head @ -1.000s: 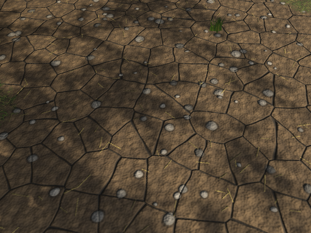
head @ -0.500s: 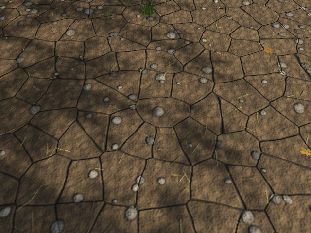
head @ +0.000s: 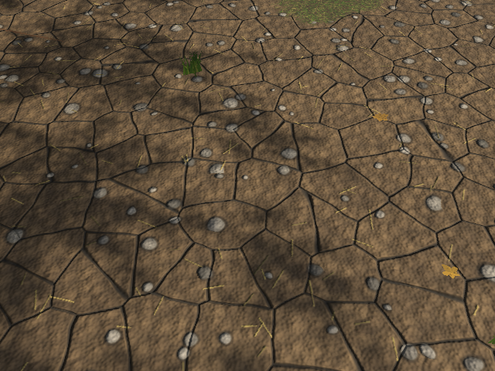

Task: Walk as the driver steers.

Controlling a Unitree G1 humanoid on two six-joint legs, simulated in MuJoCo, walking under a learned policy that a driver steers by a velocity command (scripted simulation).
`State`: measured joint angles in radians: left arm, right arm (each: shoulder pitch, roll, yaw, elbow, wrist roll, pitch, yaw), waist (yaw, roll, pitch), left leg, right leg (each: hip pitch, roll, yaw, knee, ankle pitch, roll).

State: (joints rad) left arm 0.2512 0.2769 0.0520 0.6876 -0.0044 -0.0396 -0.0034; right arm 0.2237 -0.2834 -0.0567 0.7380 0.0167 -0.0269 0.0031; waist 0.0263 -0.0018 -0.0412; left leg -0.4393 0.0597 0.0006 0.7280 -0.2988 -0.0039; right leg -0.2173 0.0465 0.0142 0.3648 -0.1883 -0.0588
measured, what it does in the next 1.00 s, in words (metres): walks ahead, turning left: left foot, then right foot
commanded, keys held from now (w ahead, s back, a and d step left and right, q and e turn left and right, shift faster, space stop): w+q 0.48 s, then w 0.52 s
